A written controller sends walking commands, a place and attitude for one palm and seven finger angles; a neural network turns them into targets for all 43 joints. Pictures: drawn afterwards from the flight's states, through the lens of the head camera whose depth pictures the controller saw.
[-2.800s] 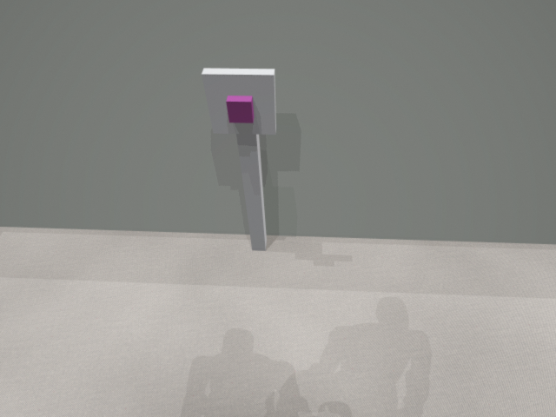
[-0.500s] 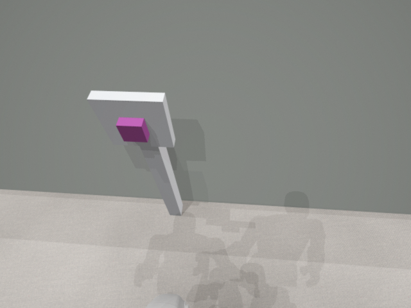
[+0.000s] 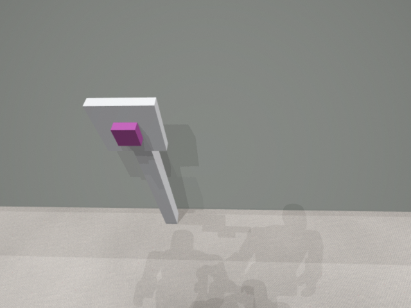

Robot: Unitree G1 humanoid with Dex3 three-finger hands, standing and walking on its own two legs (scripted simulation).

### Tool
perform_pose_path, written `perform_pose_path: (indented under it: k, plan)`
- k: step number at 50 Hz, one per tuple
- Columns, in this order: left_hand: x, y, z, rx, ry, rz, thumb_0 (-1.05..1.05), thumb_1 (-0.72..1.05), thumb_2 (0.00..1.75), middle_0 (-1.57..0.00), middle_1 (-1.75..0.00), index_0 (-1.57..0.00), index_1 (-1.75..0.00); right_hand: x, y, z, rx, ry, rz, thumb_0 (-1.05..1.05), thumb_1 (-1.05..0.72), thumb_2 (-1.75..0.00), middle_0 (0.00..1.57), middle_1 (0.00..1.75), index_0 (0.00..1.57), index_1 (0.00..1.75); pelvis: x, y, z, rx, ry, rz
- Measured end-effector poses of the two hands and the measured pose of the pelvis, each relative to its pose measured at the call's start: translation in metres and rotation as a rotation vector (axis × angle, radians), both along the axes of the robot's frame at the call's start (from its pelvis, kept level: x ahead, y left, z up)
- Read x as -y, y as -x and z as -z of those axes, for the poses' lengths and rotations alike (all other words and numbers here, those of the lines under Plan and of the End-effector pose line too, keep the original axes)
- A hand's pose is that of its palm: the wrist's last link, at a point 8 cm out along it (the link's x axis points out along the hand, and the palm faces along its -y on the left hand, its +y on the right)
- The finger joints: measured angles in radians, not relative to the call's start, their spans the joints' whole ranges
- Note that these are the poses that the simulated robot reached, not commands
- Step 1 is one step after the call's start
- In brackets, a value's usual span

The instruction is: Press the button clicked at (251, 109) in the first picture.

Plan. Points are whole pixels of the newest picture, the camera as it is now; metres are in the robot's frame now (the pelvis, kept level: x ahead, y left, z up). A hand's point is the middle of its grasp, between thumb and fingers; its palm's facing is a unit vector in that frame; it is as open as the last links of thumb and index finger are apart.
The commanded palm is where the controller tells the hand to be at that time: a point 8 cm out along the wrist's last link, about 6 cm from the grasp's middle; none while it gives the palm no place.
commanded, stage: come to a stop and stand still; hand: left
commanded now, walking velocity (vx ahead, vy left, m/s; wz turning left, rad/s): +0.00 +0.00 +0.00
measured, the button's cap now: (127, 133) +0.53 +0.24 -0.02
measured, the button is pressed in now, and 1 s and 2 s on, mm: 0 0 0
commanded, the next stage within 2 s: look again from close up in 0.28 s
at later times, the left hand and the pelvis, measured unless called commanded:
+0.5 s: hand out of the picture -0.01 +0.16 -0.17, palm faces -0.01 -0.98 -0.20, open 7.4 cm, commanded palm none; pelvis -0.01 +0.00 +0.00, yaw -1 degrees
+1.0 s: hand out of the picture -0.03 +0.22 -0.18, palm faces +0.01 -0.98 -0.22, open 7.4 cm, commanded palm none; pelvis -0.03 +0.03 +0.00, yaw +0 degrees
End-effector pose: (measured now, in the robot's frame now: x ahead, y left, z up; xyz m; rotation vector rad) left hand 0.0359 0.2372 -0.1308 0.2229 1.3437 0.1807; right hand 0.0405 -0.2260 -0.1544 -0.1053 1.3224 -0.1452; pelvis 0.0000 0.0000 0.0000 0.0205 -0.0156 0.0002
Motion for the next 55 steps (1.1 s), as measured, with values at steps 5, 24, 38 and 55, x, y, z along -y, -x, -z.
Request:
perform_pose_path:
  k: [5,24,38,55]
  plan:
    - [0.015,0.012,0.001,-0.006,0.021,-0.013,0.01,0.91,0.9,-0.2,-0.3,-0.2,-0.3,0.007,0.029,-0.003,-0.057,0.004,0.015,0.01,-0.92,-0.89,0.2,0.29,0.2,0.3,0.007,0.002,-0.003,0.016,0.006,-0.005]
    - [0.032,0.046,0.008,-0.04,0.06,-0.003,0.01,0.91,0.9,-0.2,-0.3,-0.2,-0.3,-0.006,0.075,-0.007,-0.113,-0.003,0.046,0.01,-0.91,-0.89,0.2,0.29,0.19,0.3,0.006,0.008,-0.003,0.017,0.036,0.024]
    - [-0.013,0.053,0.016,0.031,0.065,-0.007,0.01,0.91,0.9,-0.2,-0.3,-0.2,-0.3,-0.021,0.031,-0.022,0.077,0.062,-0.031,0.01,-0.93,-0.89,0.2,0.29,0.2,0.3,-0.024,0.023,0.0,0.017,0.029,0.008]
    - [-0.029,0.08,0.015,-0.046,0.058,-0.028,0.01,0.91,0.9,-0.2,-0.3,-0.19,-0.3,-0.024,0.035,-0.021,0.017,0.064,-0.056,0.01,-0.91,-0.89,0.2,0.29,0.2,0.3,-0.032,0.018,-0.001,0.004,0.028,0.0]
